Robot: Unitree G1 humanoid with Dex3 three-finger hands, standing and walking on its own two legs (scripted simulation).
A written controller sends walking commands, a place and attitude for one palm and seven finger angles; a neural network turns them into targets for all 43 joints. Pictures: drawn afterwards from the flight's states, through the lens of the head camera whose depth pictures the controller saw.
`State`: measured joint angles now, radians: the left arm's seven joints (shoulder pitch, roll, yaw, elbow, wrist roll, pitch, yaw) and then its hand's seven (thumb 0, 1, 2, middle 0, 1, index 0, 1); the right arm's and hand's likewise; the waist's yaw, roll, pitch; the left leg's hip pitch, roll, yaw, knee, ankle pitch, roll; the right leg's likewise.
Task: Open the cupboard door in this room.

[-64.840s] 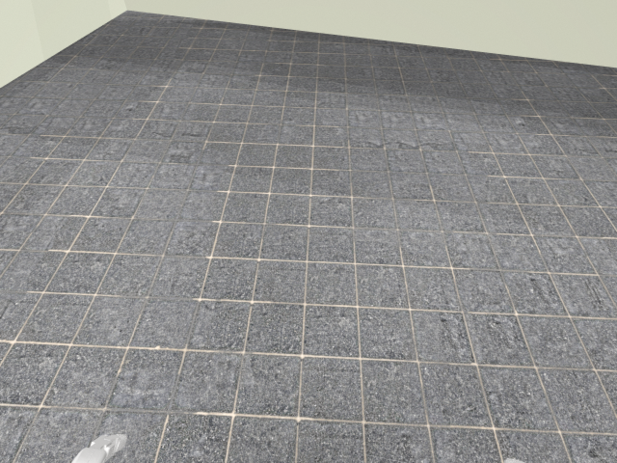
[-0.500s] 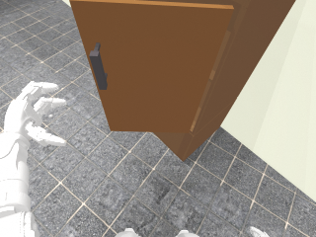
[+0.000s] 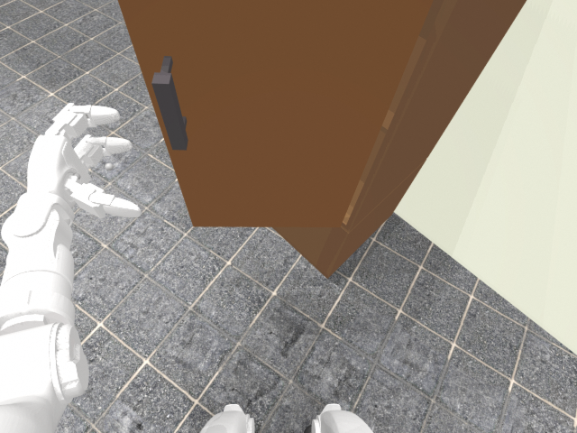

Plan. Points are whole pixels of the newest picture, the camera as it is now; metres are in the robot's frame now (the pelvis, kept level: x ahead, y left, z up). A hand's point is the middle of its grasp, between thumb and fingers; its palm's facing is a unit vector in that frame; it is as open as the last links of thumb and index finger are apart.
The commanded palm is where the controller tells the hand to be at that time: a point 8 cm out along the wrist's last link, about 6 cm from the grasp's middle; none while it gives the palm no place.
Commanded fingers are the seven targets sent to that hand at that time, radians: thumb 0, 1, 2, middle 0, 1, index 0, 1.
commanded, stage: move the hooked fingers beside the handle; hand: left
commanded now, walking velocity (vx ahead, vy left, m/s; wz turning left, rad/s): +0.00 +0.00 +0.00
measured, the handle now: (173, 105) +0.56 +0.17 +0.08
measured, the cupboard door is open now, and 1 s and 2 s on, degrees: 47 47 46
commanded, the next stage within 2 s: slide the fingers in behind the handle in 1.20 s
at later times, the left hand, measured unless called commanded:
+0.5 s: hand (128, 127) +0.52 +0.22 +0.08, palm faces +0.01 -1.00 -0.02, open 13.9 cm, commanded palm +0.49 +0.27 +0.08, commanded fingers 0.00 -0.50 0.30 -0.30 -1.20 -0.30 -1.20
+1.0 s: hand (126, 138) +0.50 +0.22 +0.08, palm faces -0.01 -1.00 +0.00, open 13.9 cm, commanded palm +0.48 +0.27 +0.08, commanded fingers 0.00 -0.50 0.30 -0.30 -1.20 -0.30 -1.20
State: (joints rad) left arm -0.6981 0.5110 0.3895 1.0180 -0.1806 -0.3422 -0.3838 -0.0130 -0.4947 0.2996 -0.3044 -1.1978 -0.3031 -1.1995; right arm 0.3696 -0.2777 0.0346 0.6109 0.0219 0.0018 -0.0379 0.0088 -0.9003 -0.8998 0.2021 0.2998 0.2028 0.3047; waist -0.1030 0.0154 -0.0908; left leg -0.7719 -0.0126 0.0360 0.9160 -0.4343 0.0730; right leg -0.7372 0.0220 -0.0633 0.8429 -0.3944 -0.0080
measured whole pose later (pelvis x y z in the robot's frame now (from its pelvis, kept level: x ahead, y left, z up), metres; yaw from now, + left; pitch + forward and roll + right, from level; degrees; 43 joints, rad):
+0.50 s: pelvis +0.00 -0.02 -0.01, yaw -2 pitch +21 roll -3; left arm -0.95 0.71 0.47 1.26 -0.10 -0.34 -0.39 -0.01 -0.49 0.30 -0.31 -1.20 -0.30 -1.20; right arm 0.43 -0.30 0.05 0.60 0.01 0.07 -0.04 0.01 -0.90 -0.90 0.20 0.30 0.20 0.30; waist -0.20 0.02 -0.08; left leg -0.90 0.02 0.03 0.98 -0.45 0.06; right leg -0.86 0.06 -0.07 0.89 -0.40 -0.03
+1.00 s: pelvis +0.01 +0.00 -0.01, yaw -1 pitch +20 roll -4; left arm -0.84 0.59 0.43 1.15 -0.14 -0.35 -0.38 -0.01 -0.49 0.30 -0.30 -1.20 -0.30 -1.20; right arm 0.38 -0.28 0.04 0.58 0.01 0.09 -0.02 0.01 -0.90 -0.90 0.20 0.30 0.20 0.30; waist -0.15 0.02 -0.11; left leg -0.85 0.01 0.03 0.96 -0.47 0.07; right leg -0.80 0.05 -0.07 0.86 -0.41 -0.02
